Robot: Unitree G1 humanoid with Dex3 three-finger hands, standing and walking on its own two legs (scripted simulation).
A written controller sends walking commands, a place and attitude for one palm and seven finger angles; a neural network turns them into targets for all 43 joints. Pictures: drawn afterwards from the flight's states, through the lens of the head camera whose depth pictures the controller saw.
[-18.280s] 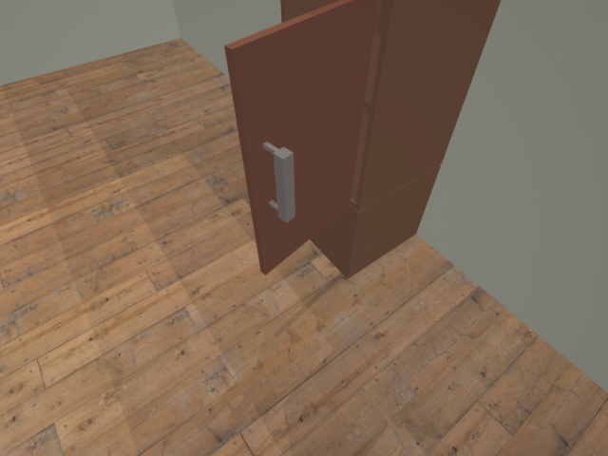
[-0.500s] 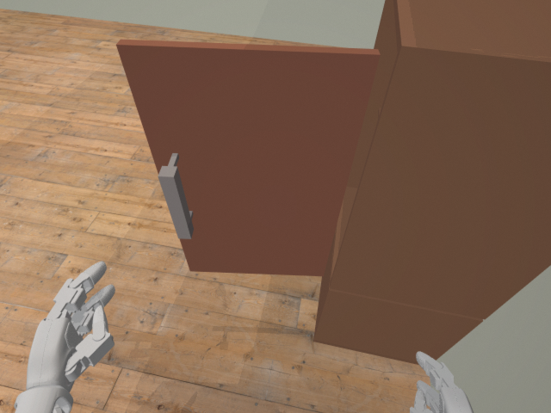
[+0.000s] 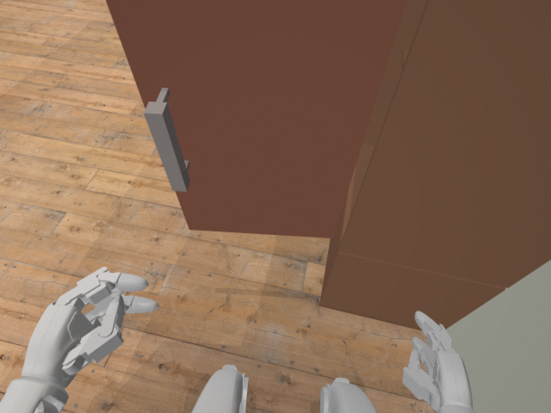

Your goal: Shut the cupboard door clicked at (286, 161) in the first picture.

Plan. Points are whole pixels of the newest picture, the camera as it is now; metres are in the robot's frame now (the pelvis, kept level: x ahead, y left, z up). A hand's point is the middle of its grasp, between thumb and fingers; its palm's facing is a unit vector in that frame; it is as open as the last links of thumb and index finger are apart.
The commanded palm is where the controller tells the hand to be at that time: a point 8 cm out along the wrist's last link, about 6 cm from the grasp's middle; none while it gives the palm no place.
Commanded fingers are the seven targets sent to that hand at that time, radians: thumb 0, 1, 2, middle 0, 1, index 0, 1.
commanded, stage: raise the hand and make a fist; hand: left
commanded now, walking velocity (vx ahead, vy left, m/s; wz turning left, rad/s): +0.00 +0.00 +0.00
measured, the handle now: (173, 142) +0.50 +0.22 +0.08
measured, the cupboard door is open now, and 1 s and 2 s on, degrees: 100 100 100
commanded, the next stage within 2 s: bring the fist close to the handle in 1.18 s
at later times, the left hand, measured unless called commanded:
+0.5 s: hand (101, 323) +0.21 +0.22 +0.08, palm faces +0.05 -1.00 -0.04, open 3.1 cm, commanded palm +0.18 +0.27 +0.08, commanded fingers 0.00 0.90 0.90 -1.30 -1.50 -1.30 -1.50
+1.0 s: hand (139, 296) +0.24 +0.19 +0.08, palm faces +0.02 -1.00 -0.03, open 3.1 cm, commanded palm +0.22 +0.25 +0.09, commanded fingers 0.00 0.90 0.90 -1.30 -1.50 -1.30 -1.50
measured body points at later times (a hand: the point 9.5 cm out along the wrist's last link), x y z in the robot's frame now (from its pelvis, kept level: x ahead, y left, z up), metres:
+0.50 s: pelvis +0.00 +0.02 +0.01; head +0.04 +0.04 +0.46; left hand +0.20 +0.28 +0.08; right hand +0.19 -0.20 -0.05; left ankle +0.04 +0.13 -0.63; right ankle +0.03 -0.12 -0.63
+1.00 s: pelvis +0.03 +0.00 +0.02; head +0.07 +0.01 +0.47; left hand +0.24 +0.25 +0.08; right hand +0.21 -0.23 -0.05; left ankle +0.04 +0.13 -0.63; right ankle +0.03 -0.12 -0.63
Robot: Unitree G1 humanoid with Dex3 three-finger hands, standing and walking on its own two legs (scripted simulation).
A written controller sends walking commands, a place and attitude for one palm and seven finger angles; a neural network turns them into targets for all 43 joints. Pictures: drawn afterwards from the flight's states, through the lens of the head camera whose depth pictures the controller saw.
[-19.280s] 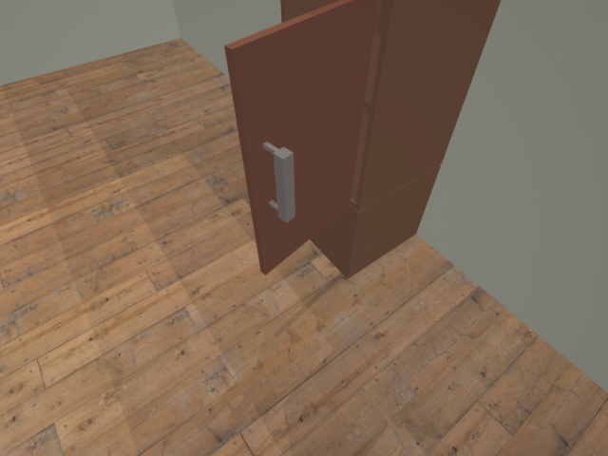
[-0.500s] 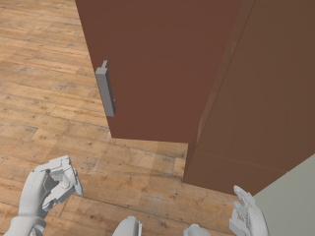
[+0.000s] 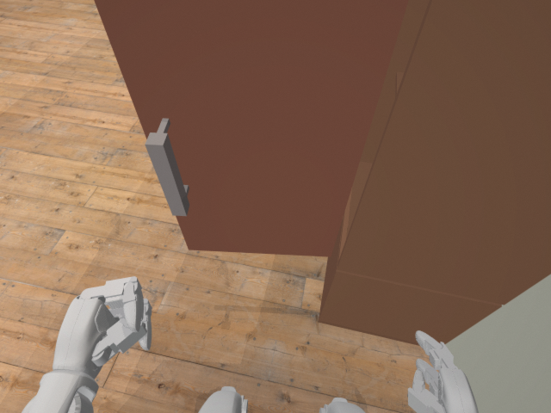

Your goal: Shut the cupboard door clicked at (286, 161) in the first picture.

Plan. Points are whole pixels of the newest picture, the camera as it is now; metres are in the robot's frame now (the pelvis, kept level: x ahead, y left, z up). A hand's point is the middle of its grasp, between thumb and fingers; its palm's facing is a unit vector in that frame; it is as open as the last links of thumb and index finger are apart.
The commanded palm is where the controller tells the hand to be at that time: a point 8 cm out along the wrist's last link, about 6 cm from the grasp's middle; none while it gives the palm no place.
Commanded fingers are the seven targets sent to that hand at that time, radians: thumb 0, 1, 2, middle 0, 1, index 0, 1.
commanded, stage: raise the hand and make a fist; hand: left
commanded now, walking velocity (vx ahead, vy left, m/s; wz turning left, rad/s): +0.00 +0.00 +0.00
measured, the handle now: (173, 169) +0.48 +0.21 +0.06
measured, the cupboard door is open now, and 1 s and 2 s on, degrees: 100 100 100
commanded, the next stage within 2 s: bring the fist close to the handle in 0.18 s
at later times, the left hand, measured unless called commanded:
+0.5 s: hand (151, 309) +0.24 +0.18 +0.06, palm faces +0.00 -1.00 -0.05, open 3.1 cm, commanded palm +0.23 +0.23 +0.06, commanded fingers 0.00 0.90 0.90 -1.30 -1.50 -1.30 -1.50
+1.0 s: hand (170, 250) +0.32 +0.17 +0.06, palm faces +0.00 -1.00 -0.02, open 3.2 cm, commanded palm +0.31 +0.22 +0.06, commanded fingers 0.00 0.90 0.90 -1.30 -1.50 -1.30 -1.50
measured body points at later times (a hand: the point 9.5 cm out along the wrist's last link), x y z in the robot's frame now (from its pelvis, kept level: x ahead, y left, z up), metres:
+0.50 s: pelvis -0.01 -0.01 -0.01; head +0.04 -0.01 +0.44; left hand +0.23 +0.23 +0.07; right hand +0.17 -0.25 -0.08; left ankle +0.01 +0.12 -0.65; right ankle +0.01 -0.12 -0.65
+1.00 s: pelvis -0.01 +0.00 +0.00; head +0.05 +0.01 +0.45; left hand +0.32 +0.23 +0.06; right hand +0.13 -0.25 -0.09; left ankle +0.01 +0.12 -0.65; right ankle +0.01 -0.12 -0.65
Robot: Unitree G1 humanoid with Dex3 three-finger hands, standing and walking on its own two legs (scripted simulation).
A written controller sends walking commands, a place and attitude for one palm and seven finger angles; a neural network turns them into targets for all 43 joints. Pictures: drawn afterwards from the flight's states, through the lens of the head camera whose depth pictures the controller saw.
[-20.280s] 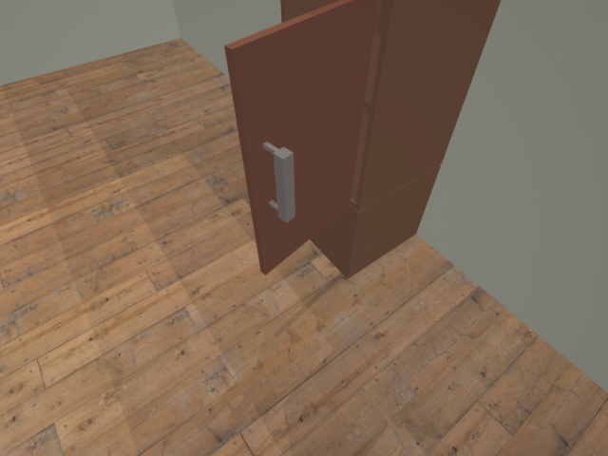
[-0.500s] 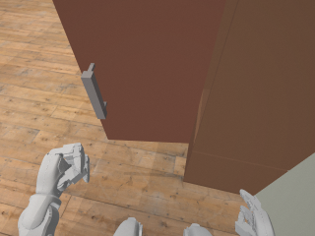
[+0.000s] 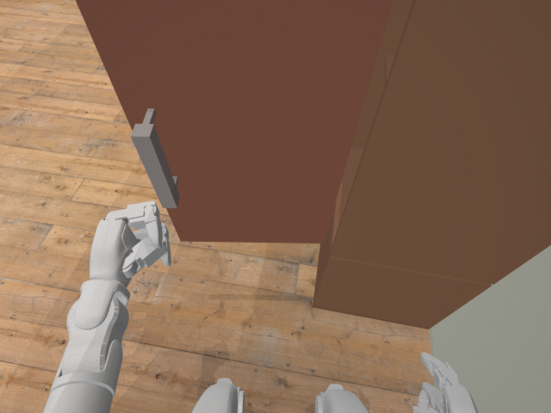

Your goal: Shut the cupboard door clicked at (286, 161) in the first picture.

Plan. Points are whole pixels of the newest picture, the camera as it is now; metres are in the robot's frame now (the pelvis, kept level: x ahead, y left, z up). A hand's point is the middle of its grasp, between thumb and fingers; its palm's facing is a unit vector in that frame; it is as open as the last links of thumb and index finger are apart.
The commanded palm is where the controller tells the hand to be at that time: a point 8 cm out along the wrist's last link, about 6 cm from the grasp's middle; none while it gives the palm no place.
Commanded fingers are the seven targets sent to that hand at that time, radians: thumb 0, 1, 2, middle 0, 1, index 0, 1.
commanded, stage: bring the fist close to the handle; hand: left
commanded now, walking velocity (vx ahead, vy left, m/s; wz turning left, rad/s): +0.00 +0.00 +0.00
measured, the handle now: (161, 161) +0.49 +0.21 +0.06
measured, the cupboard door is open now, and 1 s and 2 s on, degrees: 100 100 81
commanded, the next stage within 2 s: push the door shut along its arc in 0.68 s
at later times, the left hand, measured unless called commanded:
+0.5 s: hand (173, 212) +0.39 +0.17 +0.05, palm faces +0.01 -1.00 -0.03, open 3.1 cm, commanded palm +0.36 +0.22 +0.06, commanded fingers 0.00 0.90 0.90 -1.30 -1.50 -1.30 -1.50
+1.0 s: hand (170, 200) +0.41 +0.18 +0.06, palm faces -0.02 -1.00 -0.03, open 3.2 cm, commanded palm +0.39 +0.23 +0.06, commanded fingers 0.00 0.90 0.90 -1.30 -1.50 -1.30 -1.50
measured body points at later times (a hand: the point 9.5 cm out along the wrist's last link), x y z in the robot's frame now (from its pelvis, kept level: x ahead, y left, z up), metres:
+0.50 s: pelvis +0.01 +0.00 +0.00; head +0.08 +0.00 +0.45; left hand +0.38 +0.22 +0.06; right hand +0.11 -0.26 -0.11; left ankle +0.02 +0.12 -0.66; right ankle +0.02 -0.13 -0.66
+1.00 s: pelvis +0.00 -0.01 +0.00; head +0.08 +0.00 +0.44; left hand +0.40 +0.23 +0.06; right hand +0.11 -0.27 -0.11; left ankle +0.02 +0.12 -0.66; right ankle +0.02 -0.13 -0.66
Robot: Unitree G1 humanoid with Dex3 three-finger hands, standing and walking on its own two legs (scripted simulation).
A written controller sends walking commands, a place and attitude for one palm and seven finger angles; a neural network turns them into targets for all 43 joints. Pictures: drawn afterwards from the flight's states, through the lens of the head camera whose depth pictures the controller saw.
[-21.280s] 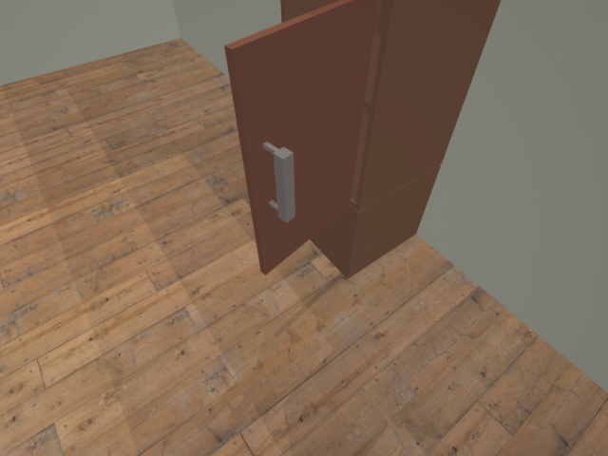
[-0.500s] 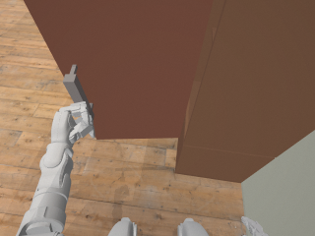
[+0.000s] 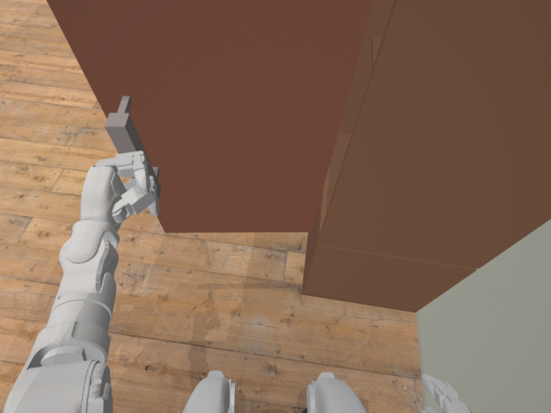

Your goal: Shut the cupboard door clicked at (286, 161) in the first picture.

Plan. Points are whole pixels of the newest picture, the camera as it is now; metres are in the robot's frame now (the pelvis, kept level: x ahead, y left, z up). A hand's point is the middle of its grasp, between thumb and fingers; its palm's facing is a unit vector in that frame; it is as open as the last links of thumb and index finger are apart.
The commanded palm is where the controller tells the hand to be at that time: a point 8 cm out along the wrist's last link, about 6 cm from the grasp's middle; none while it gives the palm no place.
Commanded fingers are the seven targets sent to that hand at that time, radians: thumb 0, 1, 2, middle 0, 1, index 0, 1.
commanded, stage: push the door shut along its arc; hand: left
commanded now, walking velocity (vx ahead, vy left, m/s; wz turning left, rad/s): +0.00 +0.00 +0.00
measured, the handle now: (140, 151) +0.49 +0.22 +0.06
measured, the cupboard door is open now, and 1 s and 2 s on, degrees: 100 81 70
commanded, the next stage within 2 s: pull the fist back off the door in 1.70 s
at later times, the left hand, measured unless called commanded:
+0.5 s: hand (159, 167) +0.46 +0.18 +0.06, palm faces -0.14 -0.99 -0.02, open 3.2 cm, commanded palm +0.47 +0.21 +0.06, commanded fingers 0.00 0.90 0.90 -1.30 -1.50 -1.30 -1.50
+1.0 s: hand (197, 132) +0.53 +0.13 +0.07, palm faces -0.30 -0.95 -0.02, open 3.1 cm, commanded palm +0.53 +0.17 +0.06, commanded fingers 0.00 0.90 0.90 -1.30 -1.50 -1.30 -1.50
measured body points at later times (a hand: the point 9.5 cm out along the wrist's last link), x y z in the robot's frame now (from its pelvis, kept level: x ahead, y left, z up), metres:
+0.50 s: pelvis -0.02 +0.01 -0.02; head +0.09 +0.03 +0.42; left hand +0.46 +0.24 +0.06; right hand +0.04 -0.26 -0.13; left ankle +0.03 +0.13 -0.66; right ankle +0.02 -0.12 -0.66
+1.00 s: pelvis -0.02 +0.02 -0.03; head +0.14 +0.04 +0.39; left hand +0.54 +0.19 +0.07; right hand -0.02 -0.25 -0.13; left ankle +0.03 +0.13 -0.66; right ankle +0.02 -0.12 -0.66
